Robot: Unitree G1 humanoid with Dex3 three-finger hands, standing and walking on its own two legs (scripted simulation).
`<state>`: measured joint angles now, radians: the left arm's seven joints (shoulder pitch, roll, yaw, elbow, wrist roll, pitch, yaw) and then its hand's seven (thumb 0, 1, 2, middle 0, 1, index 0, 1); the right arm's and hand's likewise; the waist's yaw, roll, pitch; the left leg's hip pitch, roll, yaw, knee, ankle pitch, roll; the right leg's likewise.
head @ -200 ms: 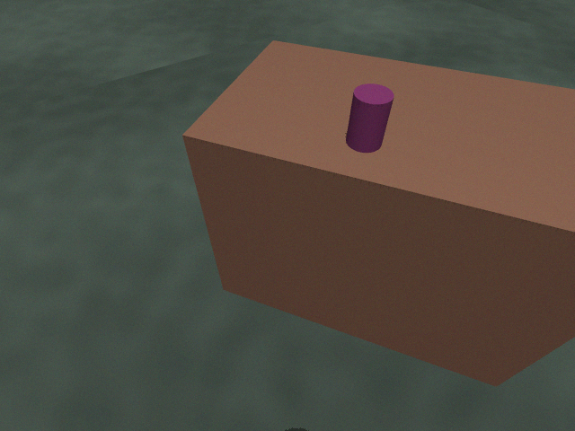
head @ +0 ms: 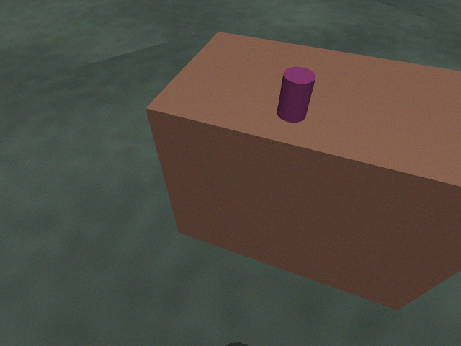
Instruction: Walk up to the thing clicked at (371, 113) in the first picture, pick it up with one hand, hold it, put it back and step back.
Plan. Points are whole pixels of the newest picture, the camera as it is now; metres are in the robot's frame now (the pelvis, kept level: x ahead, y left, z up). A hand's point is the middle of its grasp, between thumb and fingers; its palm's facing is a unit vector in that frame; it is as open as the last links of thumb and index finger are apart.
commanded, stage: stand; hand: left
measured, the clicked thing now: (295, 95) +0.72 -0.18 +0.03
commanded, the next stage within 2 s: walk up in 0.92 s
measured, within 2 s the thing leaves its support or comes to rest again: neither
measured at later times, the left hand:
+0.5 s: hand out of the picture +0.08 +0.25 -0.16, palm faces -0.03 -0.94 -0.33, open 7.4 cm
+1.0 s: hand out of the picture +0.07 +0.26 -0.16, palm faces -0.08 -0.94 -0.33, open 7.4 cm
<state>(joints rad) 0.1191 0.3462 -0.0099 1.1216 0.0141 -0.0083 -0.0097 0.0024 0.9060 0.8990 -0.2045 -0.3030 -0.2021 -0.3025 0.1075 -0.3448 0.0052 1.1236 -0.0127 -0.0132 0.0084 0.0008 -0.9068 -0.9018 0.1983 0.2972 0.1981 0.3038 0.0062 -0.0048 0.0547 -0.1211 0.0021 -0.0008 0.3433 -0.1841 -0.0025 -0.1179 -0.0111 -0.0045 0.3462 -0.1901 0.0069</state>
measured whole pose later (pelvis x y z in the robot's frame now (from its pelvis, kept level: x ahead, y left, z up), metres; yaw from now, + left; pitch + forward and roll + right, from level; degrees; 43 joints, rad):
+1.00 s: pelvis +0.01 +0.00 +0.00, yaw -3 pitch -2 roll +1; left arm 0.17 0.39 0.05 1.04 0.05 0.05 -0.06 0.00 0.91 0.90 -0.21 -0.30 -0.20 -0.30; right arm 0.13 -0.34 -0.04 1.05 -0.03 -0.05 0.00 0.00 -0.90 -0.90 0.20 0.30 0.20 0.30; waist 0.02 -0.04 0.06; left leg -0.12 0.01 0.06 0.38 -0.23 0.01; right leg -0.26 -0.01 0.03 0.65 -0.37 -0.01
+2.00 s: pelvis +0.19 -0.23 -0.04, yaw -23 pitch -3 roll +0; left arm 0.15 0.40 0.04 0.83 0.01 -0.02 -0.02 0.00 0.91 0.90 -0.20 -0.30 -0.20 -0.30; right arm 0.26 -0.44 -0.04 0.84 0.00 0.01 -0.01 0.00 -0.91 -0.90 0.20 0.30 0.20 0.30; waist -0.03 0.03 0.18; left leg -0.35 0.09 0.01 1.04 -0.55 0.01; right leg -0.43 0.02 0.02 0.72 -0.24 -0.02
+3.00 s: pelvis +0.17 -0.18 -0.01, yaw -24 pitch -2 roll +0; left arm 0.15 0.37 0.01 1.07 0.01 -0.03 -0.01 0.00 0.90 0.90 -0.21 -0.30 -0.20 -0.30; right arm 0.16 -0.35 0.00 1.06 -0.02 -0.01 0.04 0.00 -0.91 -0.90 0.20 0.30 0.20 0.30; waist 0.01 0.00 0.02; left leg -0.24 0.01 0.02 0.51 -0.24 0.01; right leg -0.20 -0.02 0.02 0.49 -0.26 0.02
